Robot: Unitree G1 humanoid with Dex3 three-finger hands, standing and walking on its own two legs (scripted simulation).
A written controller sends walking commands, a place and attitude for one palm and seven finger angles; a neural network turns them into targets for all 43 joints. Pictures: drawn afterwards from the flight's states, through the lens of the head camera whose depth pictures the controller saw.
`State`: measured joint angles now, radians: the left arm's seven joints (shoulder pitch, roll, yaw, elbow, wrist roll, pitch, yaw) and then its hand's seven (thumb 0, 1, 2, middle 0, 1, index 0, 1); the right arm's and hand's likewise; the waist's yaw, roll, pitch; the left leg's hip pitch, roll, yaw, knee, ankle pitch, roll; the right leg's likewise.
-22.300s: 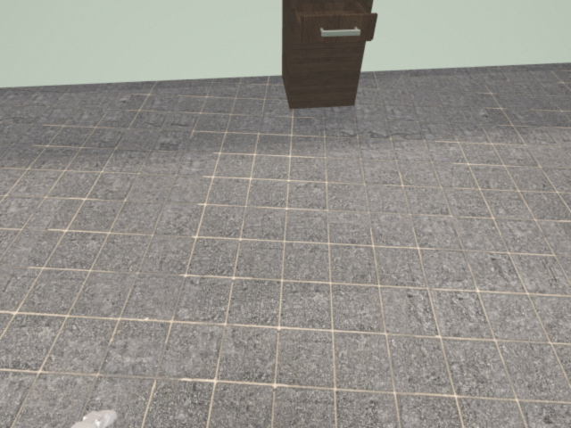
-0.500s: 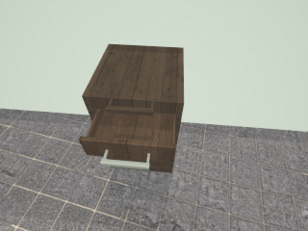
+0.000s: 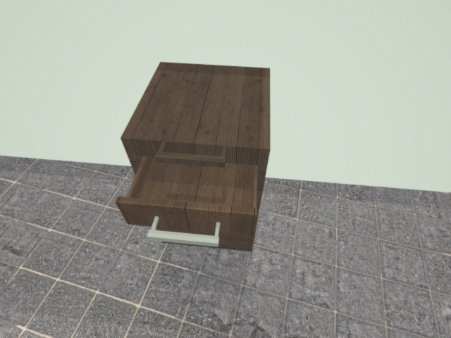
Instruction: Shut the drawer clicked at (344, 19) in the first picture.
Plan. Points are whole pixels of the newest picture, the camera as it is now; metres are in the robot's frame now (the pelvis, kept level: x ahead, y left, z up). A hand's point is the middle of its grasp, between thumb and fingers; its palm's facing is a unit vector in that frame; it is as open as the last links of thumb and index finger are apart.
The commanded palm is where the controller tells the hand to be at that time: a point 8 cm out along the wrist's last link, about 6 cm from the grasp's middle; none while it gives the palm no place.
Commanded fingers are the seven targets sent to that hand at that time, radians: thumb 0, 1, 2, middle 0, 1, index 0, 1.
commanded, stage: raise the hand and make a fist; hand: left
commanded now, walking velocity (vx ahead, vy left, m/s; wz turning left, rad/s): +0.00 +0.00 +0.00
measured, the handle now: (185, 230) +0.42 +0.14 -0.22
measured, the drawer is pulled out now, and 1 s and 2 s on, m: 0.17 0.17 0.17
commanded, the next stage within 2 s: bring the fist close to the handle in 1.84 s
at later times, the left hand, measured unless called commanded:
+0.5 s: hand out of the picture +0.14 +0.14 -0.10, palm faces +0.02 -1.00 +0.00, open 5.3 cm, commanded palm +0.14 +0.19 -0.09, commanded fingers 0.00 0.90 0.90 -0.78 -0.93 -0.78 -0.93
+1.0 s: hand (166, 316) +0.18 +0.13 -0.10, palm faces -0.08 -1.00 +0.00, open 3.2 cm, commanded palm +0.17 +0.19 -0.10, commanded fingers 0.00 0.90 0.90 -1.28 -1.47 -1.28 -1.47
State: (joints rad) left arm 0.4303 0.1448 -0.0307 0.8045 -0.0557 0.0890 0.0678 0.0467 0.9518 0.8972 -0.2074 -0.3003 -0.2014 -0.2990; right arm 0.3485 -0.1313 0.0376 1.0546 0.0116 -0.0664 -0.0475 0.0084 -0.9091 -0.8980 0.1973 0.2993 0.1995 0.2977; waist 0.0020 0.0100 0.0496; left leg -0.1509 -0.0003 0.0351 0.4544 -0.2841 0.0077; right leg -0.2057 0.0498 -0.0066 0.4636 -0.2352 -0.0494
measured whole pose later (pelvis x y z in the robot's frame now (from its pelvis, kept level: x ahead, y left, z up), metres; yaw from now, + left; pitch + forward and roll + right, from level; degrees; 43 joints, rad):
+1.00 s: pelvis -0.04 +0.01 -0.13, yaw +3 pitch +21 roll -1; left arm 0.39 0.15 -0.09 -0.05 -0.11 -0.44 -0.09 0.02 0.90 0.90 -1.09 -1.26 -1.08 -1.26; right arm 0.25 -0.27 -0.02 0.47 0.00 -0.13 -0.01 0.02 -0.91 -0.90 0.20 0.30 0.20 0.30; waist -0.04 0.02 -0.19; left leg -1.14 -0.03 0.00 1.37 -0.60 0.03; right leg -1.16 0.00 -0.08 1.33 -0.55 -0.04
